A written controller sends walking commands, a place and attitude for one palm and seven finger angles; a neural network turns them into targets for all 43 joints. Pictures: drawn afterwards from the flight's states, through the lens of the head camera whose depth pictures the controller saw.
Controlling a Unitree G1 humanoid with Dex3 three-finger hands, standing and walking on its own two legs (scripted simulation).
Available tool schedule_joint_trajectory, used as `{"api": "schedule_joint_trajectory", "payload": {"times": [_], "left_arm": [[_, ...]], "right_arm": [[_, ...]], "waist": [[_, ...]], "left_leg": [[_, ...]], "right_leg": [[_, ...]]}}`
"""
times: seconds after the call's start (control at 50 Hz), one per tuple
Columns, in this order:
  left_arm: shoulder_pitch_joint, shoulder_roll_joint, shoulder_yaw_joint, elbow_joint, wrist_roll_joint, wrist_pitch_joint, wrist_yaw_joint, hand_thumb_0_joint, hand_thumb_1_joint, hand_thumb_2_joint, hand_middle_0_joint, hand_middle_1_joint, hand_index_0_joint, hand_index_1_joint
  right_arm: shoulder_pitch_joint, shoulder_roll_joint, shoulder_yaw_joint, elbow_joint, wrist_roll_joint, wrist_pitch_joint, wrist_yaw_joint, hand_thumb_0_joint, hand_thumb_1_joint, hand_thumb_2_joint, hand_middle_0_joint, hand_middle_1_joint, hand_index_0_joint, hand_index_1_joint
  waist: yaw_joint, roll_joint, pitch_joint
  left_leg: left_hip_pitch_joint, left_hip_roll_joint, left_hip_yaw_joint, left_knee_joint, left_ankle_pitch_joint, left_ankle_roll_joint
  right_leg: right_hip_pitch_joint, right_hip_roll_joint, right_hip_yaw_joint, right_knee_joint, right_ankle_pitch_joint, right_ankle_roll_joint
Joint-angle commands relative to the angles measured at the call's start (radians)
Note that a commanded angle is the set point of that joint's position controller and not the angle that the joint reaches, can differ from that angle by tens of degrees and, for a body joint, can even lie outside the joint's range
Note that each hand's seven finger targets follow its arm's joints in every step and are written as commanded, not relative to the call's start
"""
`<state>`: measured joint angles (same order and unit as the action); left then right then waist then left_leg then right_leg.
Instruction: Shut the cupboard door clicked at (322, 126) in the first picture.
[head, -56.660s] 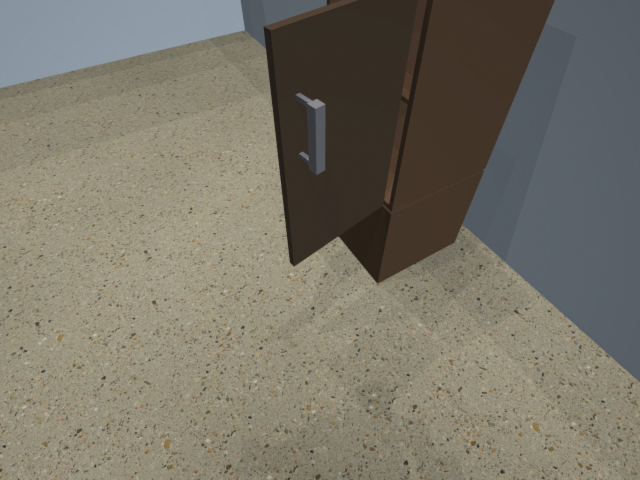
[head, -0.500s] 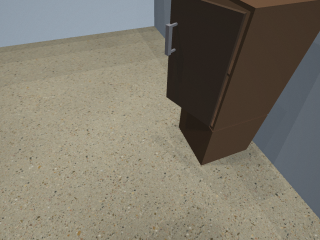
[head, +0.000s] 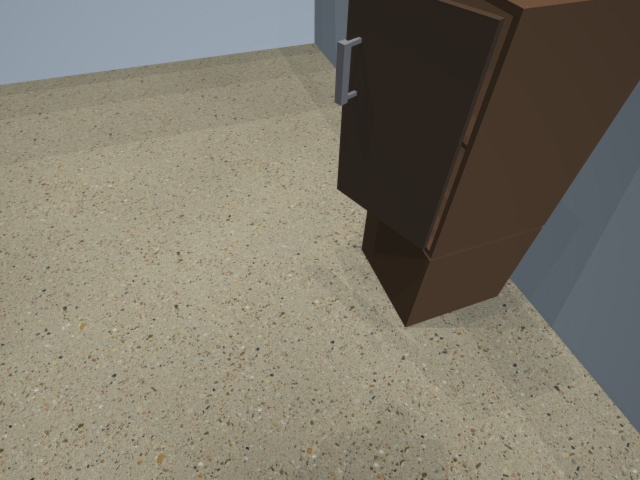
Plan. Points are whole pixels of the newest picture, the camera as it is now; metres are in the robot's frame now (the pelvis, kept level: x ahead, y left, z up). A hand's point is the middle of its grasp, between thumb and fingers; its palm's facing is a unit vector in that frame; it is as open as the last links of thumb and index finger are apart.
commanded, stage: walk to a spot facing it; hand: left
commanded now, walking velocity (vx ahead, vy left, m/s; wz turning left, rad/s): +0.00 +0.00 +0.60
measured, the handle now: (348, 71) +0.95 -0.03 +0.05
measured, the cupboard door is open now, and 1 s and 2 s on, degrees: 23 23 23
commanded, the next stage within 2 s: turn to face it in 1.98 s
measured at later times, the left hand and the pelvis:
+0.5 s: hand out of the picture +0.05 +0.23 -0.16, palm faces +0.29 -0.93 -0.24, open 7.4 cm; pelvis -0.02 +0.00 +0.00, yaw +17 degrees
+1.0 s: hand out of the picture -0.11 +0.20 -0.19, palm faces +0.60 -0.75 -0.26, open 7.4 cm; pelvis +0.00 +0.00 -0.02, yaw +38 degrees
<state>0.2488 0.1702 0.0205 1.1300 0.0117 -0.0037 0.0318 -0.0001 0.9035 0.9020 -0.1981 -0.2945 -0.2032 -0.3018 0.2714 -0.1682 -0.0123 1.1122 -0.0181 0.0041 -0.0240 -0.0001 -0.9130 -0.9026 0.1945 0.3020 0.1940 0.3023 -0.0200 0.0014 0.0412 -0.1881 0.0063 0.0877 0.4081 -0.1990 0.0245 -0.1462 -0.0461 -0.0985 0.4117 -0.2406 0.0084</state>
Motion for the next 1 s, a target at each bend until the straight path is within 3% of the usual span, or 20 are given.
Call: {"api": "schedule_joint_trajectory", "payload": {"times": [0.0, 0.12, 0.16, 0.18, 0.2, 0.22, 0.28, 0.48, 0.54, 0.56, 0.58, 0.6, 0.62, 0.7, 0.78, 0.84, 0.86, 0.9, 0.92, 0.98], "left_arm": [[0.073, 0.136, 0.048, -0.06, 0.005, 0.009, 0.009, 0.0, 0.9, 0.9, -0.2, -0.3, -0.2, -0.3], [0.0, 0.194, 0.084, -0.155, 0.018, 0.016, 0.013, 0.0, 0.9, 0.9, -0.2, -0.3, -0.2, -0.3], [-0.034, 0.198, 0.09, -0.184, 0.019, 0.019, 0.009, 0.0, 0.9, 0.9, -0.2, -0.3, -0.2, -0.3], [-0.018, 0.174, 0.09, -0.199, 0.011, 0.026, 0.004, 0.0, 0.9, 0.9, -0.2, -0.3, -0.2, -0.3], [-0.013, 0.128, 0.08, -0.223, 0.003, 0.033, 0.005, 0.0, 0.9, 0.9, -0.2, -0.3, -0.2, -0.3], [-0.089, 0.143, 0.071, -0.248, 0.013, 0.042, 0.012, 0.0, 0.9, 0.9, -0.2, -0.3, -0.2, -0.3], [-0.1, 0.133, 0.076, -0.254, 0.013, 0.029, 0.0, 0.0, 0.9, 0.9, -0.2, -0.3, -0.2, -0.3], [-0.086, 0.135, 0.069, -0.306, 0.009, 0.034, -0.009, 0.0, 0.9, 0.9, -0.2, -0.3, -0.2, -0.3], [0.032, 0.165, 0.08, -0.286, 0.006, 0.026, -0.004, 0.0, 0.9, 0.9, -0.2, -0.3, -0.2, -0.3], [0.069, 0.215, 0.091, -0.283, 0.014, 0.019, 0.0, 0.0, 0.9, 0.9, -0.2, -0.3, -0.2, -0.3], [0.061, 0.301, 0.11, -0.299, 0.029, 0.014, 0.007, 0.0, 0.9, 0.9, -0.2, -0.3, -0.2, -0.3], [-0.039, 0.31, 0.095, -0.326, 0.025, 0.02, 0.008, 0.0, 0.9, 0.9, -0.2, -0.3, -0.2, -0.3], [-0.111, 0.297, 0.099, -0.356, 0.022, 0.019, 0.013, 0.0, 0.9, 0.9, -0.2, -0.3, -0.2, -0.3], [-0.125, 0.227, 0.08, -0.339, 0.023, -0.001, 0.007, 0.0, 0.9, 0.9, -0.2, -0.3, -0.2, -0.3], [0.026, 0.291, 0.103, -0.289, 0.025, -0.005, -0.007, 0.0, 0.9, 0.9, -0.2, -0.3, -0.2, -0.3], [0.058, 0.305, 0.109, -0.269, 0.018, -0.008, -0.021, 0.0, 0.9, 0.9, -0.2, -0.3, -0.2, -0.3], [0.045, 0.291, 0.108, -0.274, 0.01, -0.005, -0.025, 0.0, 0.9, 0.9, -0.2, -0.3, -0.2, -0.3], [-0.06, 0.164, 0.071, -0.372, 0.009, -0.007, -0.043, 0.0, 0.9, 0.9, -0.2, -0.3, -0.2, -0.3], [-0.178, 0.188, 0.068, -0.409, 0.022, -0.007, -0.037, 0.0, 0.9, 0.9, -0.2, -0.3, -0.2, -0.3], [-0.186, 0.172, 0.077, -0.374, 0.014, -0.019, -0.052, 0.0, 0.9, 0.9, -0.2, -0.3, -0.2, -0.3]], "right_arm": [[0.034, -0.101, -0.026, -0.062, 0.001, 0.012, 0.002, 0.0, -0.9, -0.9, 0.2, 0.3, 0.2, 0.3], [0.002, -0.09, -0.055, -0.149, -0.004, 0.036, 0.02, 0.0, -0.9, -0.9, 0.2, 0.3, 0.2, 0.3], [0.032, -0.098, -0.058, -0.157, -0.001, 0.029, 0.029, 0.0, -0.9, -0.9, 0.2, 0.3, 0.2, 0.3], [0.069, -0.138, -0.064, -0.159, -0.006, 0.023, 0.028, 0.0, -0.9, -0.9, 0.2, 0.3, 0.2, 0.3], [0.108, -0.215, -0.079, -0.162, -0.02, 0.017, 0.017, 0.0, -0.9, -0.9, 0.2, 0.3, 0.2, 0.3], [0.162, -0.238, -0.084, -0.138, -0.021, 0.016, 0.003, 0.0, -0.9, -0.9, 0.2, 0.3, 0.2, 0.3], [0.083, -0.227, -0.08, -0.171, -0.017, 0.006, -0.012, 0.0, -0.9, -0.9, 0.2, 0.3, 0.2, 0.3], [-0.02, -0.255, -0.103, -0.236, -0.02, 0.029, 0.006, 0.0, -0.9, -0.9, 0.2, 0.3, 0.2, 0.3], [-0.081, -0.246, -0.112, -0.269, -0.01, 0.038, 0.014, 0.0, -0.9, -0.9, 0.2, 0.3, 0.2, 0.3], [-0.088, -0.206, -0.111, -0.279, -0.002, 0.042, 0.02, 0.0, -0.9, -0.9, 0.2, 0.3, 0.2, 0.3], [-0.076, -0.145, -0.107, -0.295, 0.003, 0.041, 0.024, 0.0, -0.9, -0.9, 0.2, 0.3, 0.2, 0.3], [-0.08, -0.171, -0.111, -0.298, -0.012, 0.043, 0.028, 0.0, -0.9, -0.9, 0.2, 0.3, 0.2, 0.3], [-0.043, -0.171, -0.112, -0.307, -0.015, 0.054, 0.035, 0.0, -0.9, -0.9, 0.2, 0.3, 0.2, 0.3], [-0.071, -0.158, -0.092, -0.294, -0.002, 0.05, 0.054, 0.0, -0.9, -0.9, 0.2, 0.3, 0.2, 0.3], [-0.175, -0.133, -0.067, -0.326, 0.002, 0.032, 0.063, 0.0, -0.9, -0.9, 0.2, 0.3, 0.2, 0.3], [-0.123, -0.145, -0.062, -0.309, 0.002, 0.012, 0.06, 0.0, -0.9, -0.9, 0.2, 0.3, 0.2, 0.3], [-0.052, -0.178, -0.069, -0.29, 0.0, 0.003, 0.057, 0.0, -0.9, -0.9, 0.2, 0.3, 0.2, 0.3], [0.173, -0.38, -0.121, -0.234, -0.019, -0.006, 0.038, 0.0, -0.9, -0.9, 0.2, 0.3, 0.2, 0.3], [0.236, -0.366, -0.116, -0.205, -0.017, -0.005, 0.035, 0.0, -0.9, -0.9, 0.2, 0.3, 0.2, 0.3], [0.086, -0.277, -0.089, -0.24, -0.016, -0.027, 0.014, 0.0, -0.9, -0.9, 0.2, 0.3, 0.2, 0.3]], "waist": [[0.019, -0.019, 0.027], [0.008, -0.173, 0.013], [-0.015, -0.088, 0.006], [-0.025, 0.094, -0.011], [-0.04, 0.314, -0.015], [-0.075, 0.316, -0.029], [-0.025, 0.083, -0.075], [-0.01, 0.178, -0.085], [0.046, 0.15, -0.109], [0.062, 0.043, -0.1], [0.062, -0.225, -0.062], [0.036, -0.213, -0.01], [-0.011, -0.124, -0.02], [-0.023, -0.234, -0.018], [0.063, -0.235, -0.037], [0.04, -0.201, -0.049], [-0.004, -0.138, -0.076], [-0.131, 0.35, -0.121], [-0.159, 0.196, -0.078], [-0.072, 0.17, 0.015]], "left_leg": [[-0.106, 0.081, -0.12, 0.023, 0.107, -0.002], [-0.184, 0.039, -0.036, 0.37, -0.195, -0.039], [-0.108, 0.074, -0.063, 0.21, -0.082, -0.033], [-0.05, 0.143, -0.214, 0.072, 0.163, 0.012], [-0.001, 0.302, -0.522, -0.061, 0.352, 0.113], [0.039, 0.339, -0.625, -0.126, 0.339, 0.147], [0.05, 0.279, -0.508, -0.087, 0.271, 0.145], [-0.066, 0.167, -0.506, -0.101, 0.066, 0.128], [-0.201, 0.092, -0.484, -0.047, -0.022, 0.07], [-0.329, 0.015, -0.418, 0.052, -0.156, 0.015], [-0.489, -0.114, -0.238, 0.322, -0.315, -0.058], [-0.451, -0.098, -0.181, 0.619, -0.364, -0.062], [-0.385, -0.067, -0.189, 0.764, -0.339, -0.055], [-0.356, 0.007, -0.102, 0.704, -0.245, -0.081], [-0.28, -0.006, 0.001, 0.379, -0.29, -0.067], [-0.104, -0.031, 0.047, 0.145, -0.216, -0.045], [0.067, -0.029, 0.017, 0.016, -0.146, -0.029], [0.384, 0.394, -0.608, -0.11, -0.011, 0.205], [0.305, 0.421, -0.626, -0.124, -0.138, 0.244], [0.157, 0.283, -0.472, -0.132, -0.088, 0.183]], "right_leg": [[-0.025, -0.137, 0.069, -0.014, 0.062, -0.055], [-0.096, -0.34, 0.1, -0.048, 0.091, -0.167], [-0.139, -0.314, 0.009, 0.089, 0.128, -0.112], [-0.208, -0.206, -0.068, 0.248, 0.037, -0.033], [-0.318, -0.049, -0.092, 0.449, -0.271, 0.038], [-0.385, -0.017, 0.04, 0.632, -0.397, 0.025], [-0.435, -0.031, 0.135, 0.737, -0.2, 0.038], [-0.223, 0.049, 0.1, 0.353, -0.186, 0.048], [0.018, 0.069, 0.081, 0.064, -0.053, 0.034], [0.125, -0.032, 0.176, -0.08, -0.105, 0.0], [0.133, -0.305, 0.505, -0.224, -0.291, -0.111], [-0.062, -0.446, 0.539, -0.26, -0.28, -0.185], [-0.171, -0.424, 0.491, -0.227, -0.264, -0.204], [-0.05, -0.261, 0.163, -0.066, 0.217, -0.138], [0.076, -0.291, 0.135, -0.027, 0.218, -0.116], [0.026, -0.283, 0.09, 0.046, 0.13, -0.076], [-0.077, -0.256, 0.034, 0.169, 0.094, -0.033], [-0.599, -0.046, -0.065, 0.665, -0.42, 0.069], [-0.642, -0.084, 0.052, 0.719, -0.4, 0.043], [-0.611, -0.1, 0.108, 0.689, -0.187, 0.047]]}}
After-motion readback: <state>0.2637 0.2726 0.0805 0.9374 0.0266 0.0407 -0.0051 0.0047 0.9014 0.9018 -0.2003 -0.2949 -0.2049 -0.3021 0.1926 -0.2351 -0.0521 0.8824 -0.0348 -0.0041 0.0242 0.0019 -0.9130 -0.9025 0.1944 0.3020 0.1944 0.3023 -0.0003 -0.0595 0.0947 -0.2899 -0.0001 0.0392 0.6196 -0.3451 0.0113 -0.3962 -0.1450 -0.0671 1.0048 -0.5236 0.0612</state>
